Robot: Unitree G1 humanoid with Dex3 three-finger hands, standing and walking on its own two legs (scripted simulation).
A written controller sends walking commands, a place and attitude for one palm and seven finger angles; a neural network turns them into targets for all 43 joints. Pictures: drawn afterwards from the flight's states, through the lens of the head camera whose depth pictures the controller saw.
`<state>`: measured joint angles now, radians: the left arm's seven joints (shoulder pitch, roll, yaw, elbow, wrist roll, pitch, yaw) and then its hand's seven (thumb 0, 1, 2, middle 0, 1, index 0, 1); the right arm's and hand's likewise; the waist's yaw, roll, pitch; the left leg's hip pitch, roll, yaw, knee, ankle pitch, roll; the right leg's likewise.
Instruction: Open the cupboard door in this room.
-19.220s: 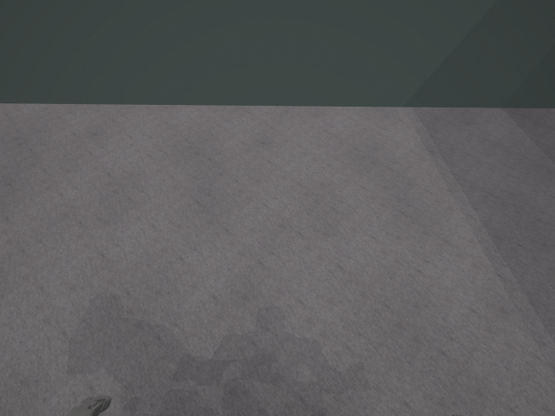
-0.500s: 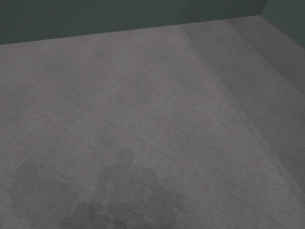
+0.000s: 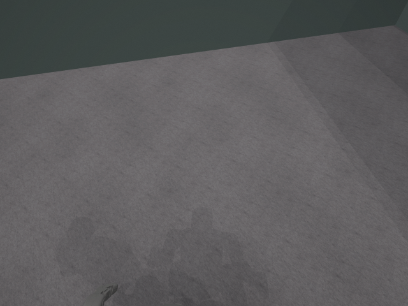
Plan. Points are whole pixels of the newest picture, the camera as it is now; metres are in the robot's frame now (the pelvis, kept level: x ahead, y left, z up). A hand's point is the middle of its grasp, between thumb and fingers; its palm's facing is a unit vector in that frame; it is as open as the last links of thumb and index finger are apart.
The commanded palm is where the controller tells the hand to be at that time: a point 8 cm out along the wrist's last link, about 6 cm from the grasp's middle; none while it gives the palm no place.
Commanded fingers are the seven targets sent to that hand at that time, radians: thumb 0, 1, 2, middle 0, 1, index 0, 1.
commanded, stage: turn or walk to find it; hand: left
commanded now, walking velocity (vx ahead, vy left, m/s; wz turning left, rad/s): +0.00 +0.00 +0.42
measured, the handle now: out of the picture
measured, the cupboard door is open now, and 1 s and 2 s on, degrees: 0 0 0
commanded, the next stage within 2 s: stand and wait in 0.38 s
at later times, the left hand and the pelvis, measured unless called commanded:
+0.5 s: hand out of the picture -0.06 +0.25 -0.18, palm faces +0.27 -0.93 -0.23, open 7.4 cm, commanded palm none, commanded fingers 0.00 0.90 0.90 -0.20 -0.30 -0.20 -0.30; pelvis -0.03 +0.04 +0.00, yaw +13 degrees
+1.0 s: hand out of the picture +0.00 +0.19 -0.16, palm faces +0.07 -0.96 -0.26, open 7.4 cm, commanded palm none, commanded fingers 0.00 0.90 0.90 -0.20 -0.30 -0.20 -0.30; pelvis -0.04 +0.00 +0.00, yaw +0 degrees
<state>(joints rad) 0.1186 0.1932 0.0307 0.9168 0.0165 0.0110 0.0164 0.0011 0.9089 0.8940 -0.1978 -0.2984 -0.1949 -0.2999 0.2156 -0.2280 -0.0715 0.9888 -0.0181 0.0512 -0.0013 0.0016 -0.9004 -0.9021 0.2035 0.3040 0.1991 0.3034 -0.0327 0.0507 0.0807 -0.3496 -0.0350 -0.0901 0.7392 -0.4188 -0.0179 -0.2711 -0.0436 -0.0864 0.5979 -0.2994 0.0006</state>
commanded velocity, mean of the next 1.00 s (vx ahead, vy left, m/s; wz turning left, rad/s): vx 0.00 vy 0.00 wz -0.16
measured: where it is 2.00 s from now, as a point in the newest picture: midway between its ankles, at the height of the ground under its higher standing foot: outside the picture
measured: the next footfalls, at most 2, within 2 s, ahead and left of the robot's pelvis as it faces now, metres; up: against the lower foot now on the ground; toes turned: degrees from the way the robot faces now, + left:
left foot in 0.40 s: -0.04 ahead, +0.15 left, +0.00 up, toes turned +16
right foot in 0.84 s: +0.02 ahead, -0.08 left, +0.00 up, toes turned -3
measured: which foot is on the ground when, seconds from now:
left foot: up 0.00-0.38, down 0.40-0.86, up 0.88-1.00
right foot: down 0.00-0.40, up 0.42-0.82, down 0.84-1.00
